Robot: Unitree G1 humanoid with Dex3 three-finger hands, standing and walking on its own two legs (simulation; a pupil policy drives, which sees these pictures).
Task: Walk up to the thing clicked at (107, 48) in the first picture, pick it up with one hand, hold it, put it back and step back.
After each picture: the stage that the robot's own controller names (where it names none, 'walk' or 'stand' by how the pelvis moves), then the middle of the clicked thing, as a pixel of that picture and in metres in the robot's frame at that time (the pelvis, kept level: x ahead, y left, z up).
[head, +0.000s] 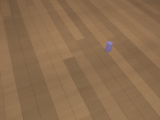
stand; (109, 46) +1.41 -0.35 -0.72
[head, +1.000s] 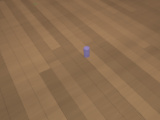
walk; (86, 51) +1.32 +0.04 -0.69
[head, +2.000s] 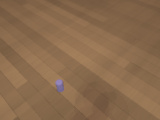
walk; (59, 85) +0.84 +0.25 -0.72
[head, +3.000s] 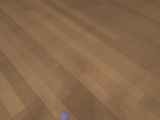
walk; (63, 119) +0.53 +0.14 -0.70
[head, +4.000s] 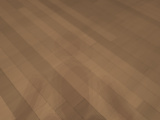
stand; out of the picture +0.40 +0.14 -0.71
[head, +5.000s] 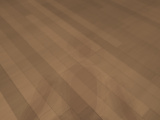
stand; out of the picture +0.38 +0.14 -0.72
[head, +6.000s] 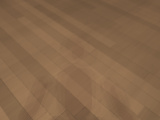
stand; out of the picture +0.37 +0.16 -0.72
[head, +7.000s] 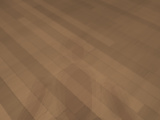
stand; out of the picture +0.39 +0.16 -0.73
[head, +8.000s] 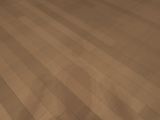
stand; out of the picture +0.38 +0.15 -0.73
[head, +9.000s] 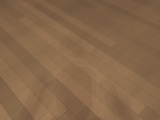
stand; out of the picture +0.37 +0.15 -0.73
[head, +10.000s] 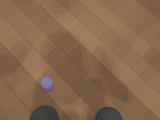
go down; (47, 84) +0.43 +0.15 -0.47
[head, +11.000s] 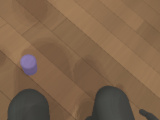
go down; (29, 65) +0.46 +0.19 -0.32
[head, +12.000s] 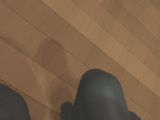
close in; out of the picture +0.45 +0.23 -0.24
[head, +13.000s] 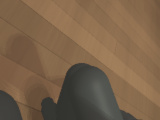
close; out of the picture +0.45 +0.25 -0.23
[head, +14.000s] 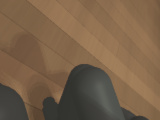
lift; out of the picture +0.41 +0.22 -0.23
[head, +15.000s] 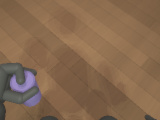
lift; (27, 89) +0.33 +0.18 -0.02
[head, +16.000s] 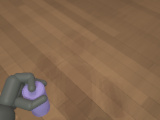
hold; (37, 99) +0.31 +0.16 +0.01
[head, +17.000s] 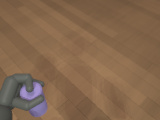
hold; (35, 100) +0.31 +0.17 +0.00
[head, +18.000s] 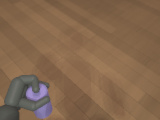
crouch; (40, 101) +0.32 +0.15 -0.02
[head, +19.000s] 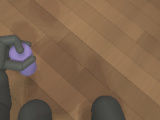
crouch; (24, 60) +0.44 +0.17 -0.10
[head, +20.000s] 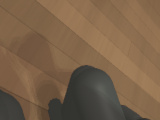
lower; out of the picture +0.44 +0.26 -0.24
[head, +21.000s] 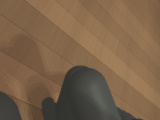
lower; out of the picture +0.44 +0.27 -0.24
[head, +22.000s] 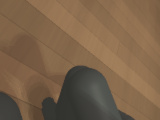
lower; out of the picture +0.44 +0.27 -0.24
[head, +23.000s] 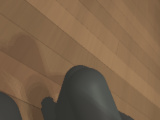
lower; out of the picture +0.44 +0.27 -0.24
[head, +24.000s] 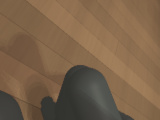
loosen; out of the picture +0.44 +0.26 -0.25
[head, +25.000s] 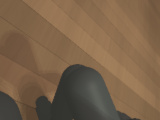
withdraw; out of the picture +0.43 +0.25 -0.24
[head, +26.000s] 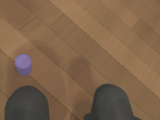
walk; (23, 65) +0.45 +0.21 -0.30
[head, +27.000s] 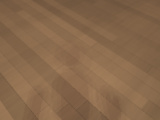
stand; out of the picture +0.38 +0.13 -0.65
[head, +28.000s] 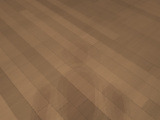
stand; out of the picture +0.39 +0.15 -0.66
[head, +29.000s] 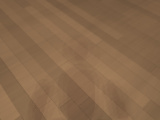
stand; out of the picture +0.40 +0.15 -0.67
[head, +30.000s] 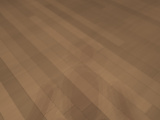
walk; out of the picture +0.40 +0.14 -0.72
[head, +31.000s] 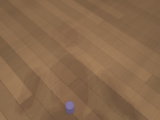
walk; (70, 107) +0.50 +0.10 -0.71
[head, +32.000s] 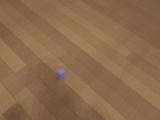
walk; (60, 74) +0.81 +0.10 -0.70
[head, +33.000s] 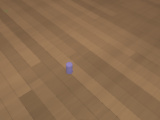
stand; (69, 68) +1.05 +0.16 -0.71
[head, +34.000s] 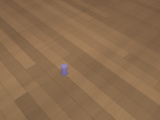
stand; (64, 69) +1.05 +0.16 -0.73
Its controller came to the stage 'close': yes
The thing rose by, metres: 0.70
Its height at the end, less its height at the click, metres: +0.00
